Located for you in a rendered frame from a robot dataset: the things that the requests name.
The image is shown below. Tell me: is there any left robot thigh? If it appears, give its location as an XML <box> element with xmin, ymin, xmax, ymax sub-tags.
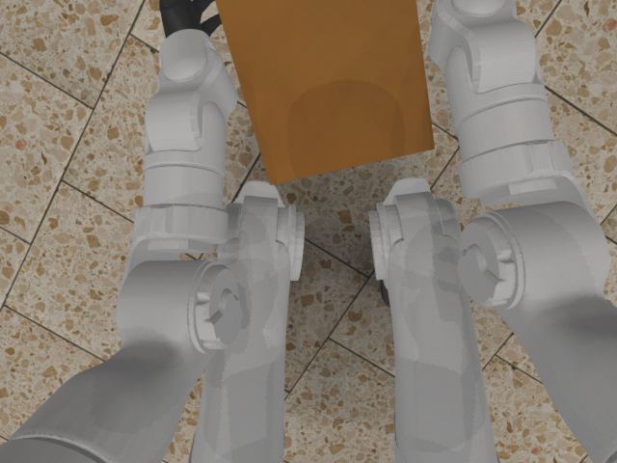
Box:
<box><xmin>188</xmin><ymin>196</ymin><xmax>305</xmax><ymax>463</ymax></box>

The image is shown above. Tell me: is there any robot left shin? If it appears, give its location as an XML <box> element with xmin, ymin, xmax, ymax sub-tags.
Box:
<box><xmin>217</xmin><ymin>180</ymin><xmax>285</xmax><ymax>261</ymax></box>

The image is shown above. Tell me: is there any robot left upper arm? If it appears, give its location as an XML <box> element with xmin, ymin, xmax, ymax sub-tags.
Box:
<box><xmin>0</xmin><ymin>259</ymin><xmax>243</xmax><ymax>463</ymax></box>

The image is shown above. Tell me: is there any right robot forearm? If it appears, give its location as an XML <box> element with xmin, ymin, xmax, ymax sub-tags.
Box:
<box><xmin>428</xmin><ymin>0</ymin><xmax>610</xmax><ymax>276</ymax></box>

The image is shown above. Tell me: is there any robot left hand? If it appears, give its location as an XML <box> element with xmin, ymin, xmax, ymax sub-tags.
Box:
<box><xmin>159</xmin><ymin>0</ymin><xmax>222</xmax><ymax>38</ymax></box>

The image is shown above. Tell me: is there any left robot forearm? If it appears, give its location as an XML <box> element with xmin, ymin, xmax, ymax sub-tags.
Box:
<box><xmin>116</xmin><ymin>29</ymin><xmax>238</xmax><ymax>332</ymax></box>

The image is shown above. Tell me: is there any robot right upper arm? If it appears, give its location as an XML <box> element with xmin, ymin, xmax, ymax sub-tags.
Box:
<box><xmin>457</xmin><ymin>201</ymin><xmax>617</xmax><ymax>463</ymax></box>

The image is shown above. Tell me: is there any carton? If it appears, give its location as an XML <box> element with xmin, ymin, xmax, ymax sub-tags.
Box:
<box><xmin>215</xmin><ymin>0</ymin><xmax>435</xmax><ymax>185</ymax></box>

